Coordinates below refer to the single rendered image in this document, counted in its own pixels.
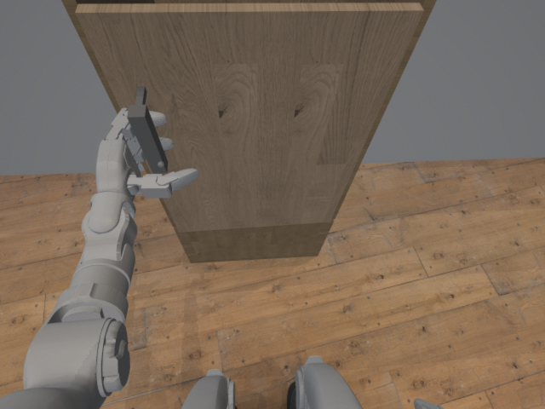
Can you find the robot thigh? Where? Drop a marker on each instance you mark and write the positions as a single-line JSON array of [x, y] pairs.
[[320, 386], [211, 392]]

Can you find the cupboard door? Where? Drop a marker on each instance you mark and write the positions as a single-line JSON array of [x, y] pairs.
[[272, 103]]

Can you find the robot right thigh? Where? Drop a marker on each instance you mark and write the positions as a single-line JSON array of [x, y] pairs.
[[320, 386]]

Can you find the handle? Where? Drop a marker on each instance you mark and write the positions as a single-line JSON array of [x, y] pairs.
[[145, 132]]

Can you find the robot left forearm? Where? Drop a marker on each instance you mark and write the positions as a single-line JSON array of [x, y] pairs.
[[103, 275]]

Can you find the robot left thigh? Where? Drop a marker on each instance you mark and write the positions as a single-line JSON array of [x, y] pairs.
[[211, 392]]

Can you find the robot left hand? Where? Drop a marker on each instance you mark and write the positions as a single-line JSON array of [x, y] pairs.
[[116, 161]]

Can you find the robot left upper arm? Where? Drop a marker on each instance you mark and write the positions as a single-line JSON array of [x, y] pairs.
[[74, 365]]

